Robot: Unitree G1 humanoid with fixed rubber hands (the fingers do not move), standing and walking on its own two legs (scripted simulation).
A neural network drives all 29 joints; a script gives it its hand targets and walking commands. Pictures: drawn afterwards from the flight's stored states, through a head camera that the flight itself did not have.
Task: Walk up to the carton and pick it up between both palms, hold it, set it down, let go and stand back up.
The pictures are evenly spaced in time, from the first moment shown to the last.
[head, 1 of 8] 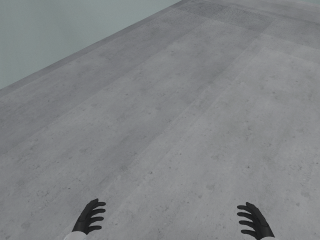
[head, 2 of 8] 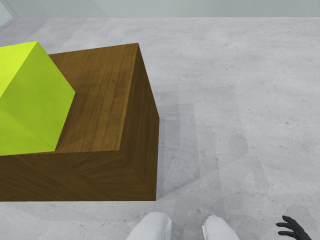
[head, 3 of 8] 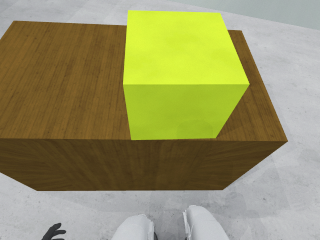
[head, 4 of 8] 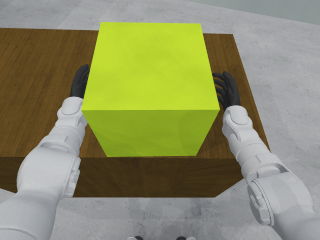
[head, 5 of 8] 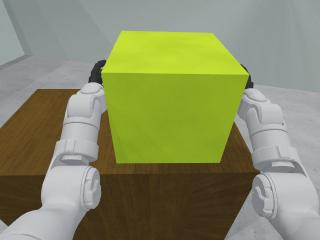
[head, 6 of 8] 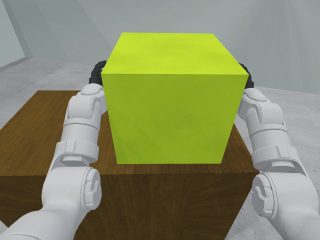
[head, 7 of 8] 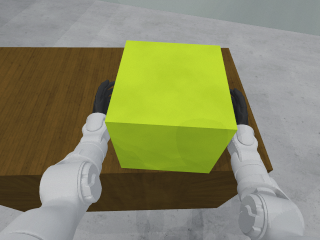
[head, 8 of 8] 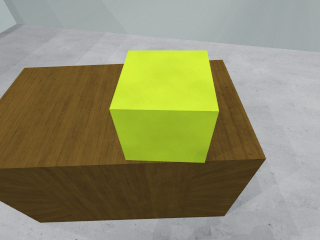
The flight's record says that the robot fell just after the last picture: no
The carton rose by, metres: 0.20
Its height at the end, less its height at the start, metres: +0.00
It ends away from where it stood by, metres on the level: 0.05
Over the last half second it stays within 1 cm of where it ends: yes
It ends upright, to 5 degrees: yes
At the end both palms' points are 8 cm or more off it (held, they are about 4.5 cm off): yes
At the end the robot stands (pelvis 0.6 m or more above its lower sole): yes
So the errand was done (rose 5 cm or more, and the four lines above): yes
